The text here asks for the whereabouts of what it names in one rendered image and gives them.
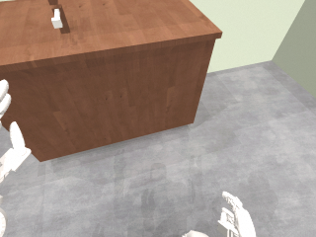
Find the right robot hand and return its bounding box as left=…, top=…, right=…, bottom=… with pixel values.
left=217, top=192, right=256, bottom=237

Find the left robot hand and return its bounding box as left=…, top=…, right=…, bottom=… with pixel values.
left=0, top=79, right=32, bottom=184

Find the tap lever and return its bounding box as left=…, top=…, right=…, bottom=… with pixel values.
left=51, top=9, right=63, bottom=29

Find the counter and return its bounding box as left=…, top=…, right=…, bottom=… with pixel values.
left=0, top=0, right=223, bottom=162

